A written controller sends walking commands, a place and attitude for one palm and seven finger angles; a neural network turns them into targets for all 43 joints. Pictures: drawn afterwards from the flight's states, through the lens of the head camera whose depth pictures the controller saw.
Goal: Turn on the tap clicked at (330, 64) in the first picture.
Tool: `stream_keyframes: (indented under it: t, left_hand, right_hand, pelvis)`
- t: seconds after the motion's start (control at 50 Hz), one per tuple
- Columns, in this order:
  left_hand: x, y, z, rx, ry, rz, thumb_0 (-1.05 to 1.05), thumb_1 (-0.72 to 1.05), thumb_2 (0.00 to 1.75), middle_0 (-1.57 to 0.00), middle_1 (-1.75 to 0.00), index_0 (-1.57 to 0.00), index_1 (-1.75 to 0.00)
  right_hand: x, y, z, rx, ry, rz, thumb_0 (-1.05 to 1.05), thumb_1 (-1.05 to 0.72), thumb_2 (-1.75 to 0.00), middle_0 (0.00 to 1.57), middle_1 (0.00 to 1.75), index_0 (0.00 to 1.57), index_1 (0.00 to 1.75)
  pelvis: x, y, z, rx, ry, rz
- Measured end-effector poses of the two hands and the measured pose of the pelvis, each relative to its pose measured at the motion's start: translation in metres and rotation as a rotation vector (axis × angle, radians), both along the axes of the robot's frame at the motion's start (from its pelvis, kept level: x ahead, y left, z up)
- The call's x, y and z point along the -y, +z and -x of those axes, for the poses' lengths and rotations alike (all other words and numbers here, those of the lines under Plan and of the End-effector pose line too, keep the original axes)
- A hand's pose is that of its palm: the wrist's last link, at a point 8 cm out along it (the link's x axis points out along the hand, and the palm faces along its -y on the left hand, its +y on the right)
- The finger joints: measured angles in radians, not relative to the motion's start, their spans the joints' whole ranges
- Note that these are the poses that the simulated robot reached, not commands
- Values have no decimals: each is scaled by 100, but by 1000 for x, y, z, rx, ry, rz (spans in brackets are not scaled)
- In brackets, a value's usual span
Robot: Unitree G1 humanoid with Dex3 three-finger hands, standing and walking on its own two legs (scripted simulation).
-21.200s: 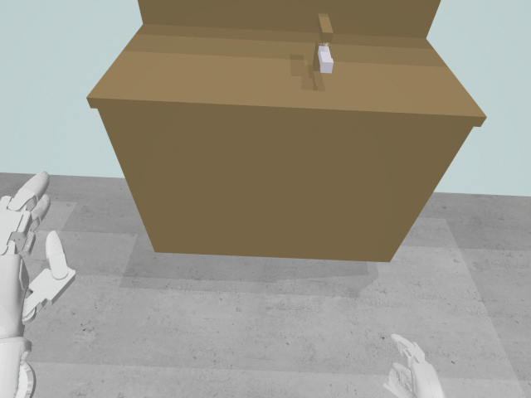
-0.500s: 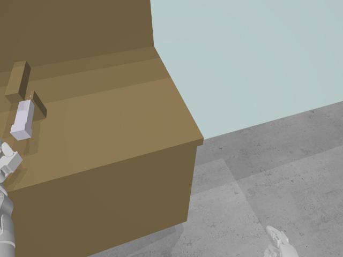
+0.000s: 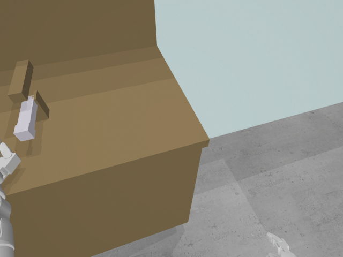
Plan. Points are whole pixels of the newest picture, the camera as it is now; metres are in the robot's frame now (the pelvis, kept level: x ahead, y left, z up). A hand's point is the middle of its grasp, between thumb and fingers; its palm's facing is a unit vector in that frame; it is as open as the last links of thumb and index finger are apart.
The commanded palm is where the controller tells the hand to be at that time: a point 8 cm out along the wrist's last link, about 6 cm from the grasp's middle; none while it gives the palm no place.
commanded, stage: push the lever round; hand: left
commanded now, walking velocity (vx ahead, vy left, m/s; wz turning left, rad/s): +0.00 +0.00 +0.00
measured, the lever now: (25, 132) +0.33 +0.36 +0.12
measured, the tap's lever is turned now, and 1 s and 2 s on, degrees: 0 0 21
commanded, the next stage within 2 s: none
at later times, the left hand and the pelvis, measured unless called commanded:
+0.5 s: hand (31, 158) +0.28 +0.32 +0.10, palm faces +0.58 -0.81 -0.09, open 7.8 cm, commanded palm +0.23 +0.36 +0.10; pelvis +0.00 +0.00 +0.00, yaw +0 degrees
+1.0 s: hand (42, 154) +0.29 +0.30 +0.10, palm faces +0.62 -0.78 -0.08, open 7.8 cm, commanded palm +0.24 +0.33 +0.10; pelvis -0.01 -0.02 +0.00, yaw +0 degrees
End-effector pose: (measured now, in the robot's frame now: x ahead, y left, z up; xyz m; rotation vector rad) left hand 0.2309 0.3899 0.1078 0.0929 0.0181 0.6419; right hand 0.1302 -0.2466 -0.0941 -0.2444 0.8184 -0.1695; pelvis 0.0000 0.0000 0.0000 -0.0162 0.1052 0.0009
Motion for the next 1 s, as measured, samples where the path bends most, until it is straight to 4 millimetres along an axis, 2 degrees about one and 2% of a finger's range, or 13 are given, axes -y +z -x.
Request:
stream_keyframes:
  t: [0.22, 0.36, 0.5, 0.64, 0.78, 1.0]
  left_hand:
    - [2, 0, 1, -6, 3, 3, 2, 90, 90, -15, -15, -16, -15]
    - [15, 0, -1, 0, -11, 0, 2, 90, 90, -15, -15, -15, -15]
    - [33, 0, 0, 3, -27, -1, 2, 90, 90, -15, -15, -16, -15]
    - [34, 1, 3, 1, 14, 2, 2, 90, 90, -15, -15, -16, -15]
    - [48, 0, -1, -1, -9, 4, 2, 90, 90, -15, -15, -15, -15]
    - [57, 1, -7, 7, 28, 8, 2, 90, 90, -15, -15, -15, -15]
  right_hand:
    - [-11, 5, -22, 44, 36, -3, 1, -90, -90, 21, 30, 21, 30]
    - [-12, 5, -26, 46, 46, -5, 1, -90, -90, 21, 30, 21, 30]
    - [-11, 4, -25, 49, 35, -19, 1, -90, -90, 21, 30, 21, 30]
    - [-4, 2, -19, 37, 27, -19, 1, -90, -90, 21, 30, 21, 30]
    - [5, -1, -13, 31, 20, -16, 1, -90, -90, 21, 30, 21, 30]
    - [17, -3, -5, 20, 3, -12, 1, -90, -90, 21, 30, 20, 30]
  pelvis:
    - [-4, 0, -1, 2, 6, 2]
    - [-4, 0, -2, 4, 10, 2]
    - [0, 0, -2, 10, 3, -3]
    - [7, 0, 2, 19, 4, -6]
    - [13, -1, 7, 22, 5, -10]
    - [20, -1, 10, 23, 3, -12]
